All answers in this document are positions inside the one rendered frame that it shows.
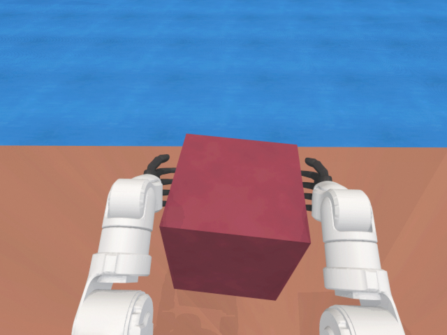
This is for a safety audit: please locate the left robot forearm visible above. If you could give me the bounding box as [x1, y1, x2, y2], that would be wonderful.
[71, 174, 163, 335]

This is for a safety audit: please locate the right robot upper arm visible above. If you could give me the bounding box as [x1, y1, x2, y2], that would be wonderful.
[319, 305, 404, 335]

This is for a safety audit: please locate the robot right hand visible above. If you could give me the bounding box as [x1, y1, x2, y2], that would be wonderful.
[301, 158, 332, 211]

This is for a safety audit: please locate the carton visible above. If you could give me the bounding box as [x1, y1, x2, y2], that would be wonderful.
[159, 134, 311, 301]

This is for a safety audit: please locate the left robot upper arm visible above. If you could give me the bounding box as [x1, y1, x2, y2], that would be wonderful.
[73, 289, 153, 335]

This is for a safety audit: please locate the right robot forearm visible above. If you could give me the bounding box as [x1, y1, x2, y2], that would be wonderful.
[312, 181, 405, 335]

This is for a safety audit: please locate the robot left hand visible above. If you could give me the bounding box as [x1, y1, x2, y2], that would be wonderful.
[144, 154, 176, 207]

